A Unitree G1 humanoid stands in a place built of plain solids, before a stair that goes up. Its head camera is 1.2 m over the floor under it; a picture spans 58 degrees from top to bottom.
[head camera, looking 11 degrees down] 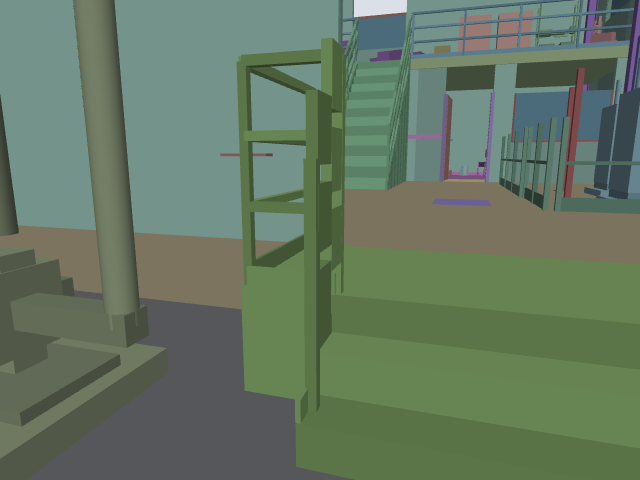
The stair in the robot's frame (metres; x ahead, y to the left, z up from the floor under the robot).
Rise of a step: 0.19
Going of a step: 0.22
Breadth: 1.50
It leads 17 degrees to the right of straight ahead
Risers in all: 3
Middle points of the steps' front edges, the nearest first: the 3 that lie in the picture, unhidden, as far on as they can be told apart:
1.28 -0.62 0.19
1.49 -0.69 0.38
1.71 -0.75 0.57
